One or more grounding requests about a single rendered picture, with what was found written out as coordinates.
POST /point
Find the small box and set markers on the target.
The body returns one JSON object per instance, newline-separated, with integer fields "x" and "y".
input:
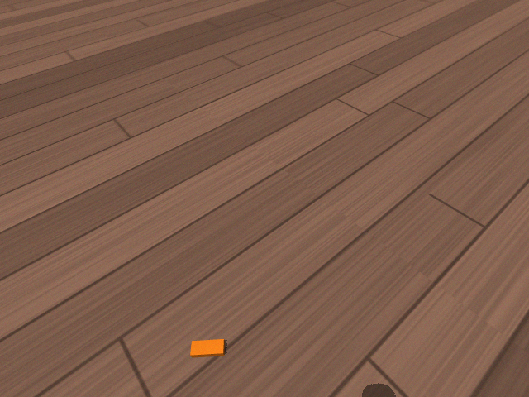
{"x": 206, "y": 348}

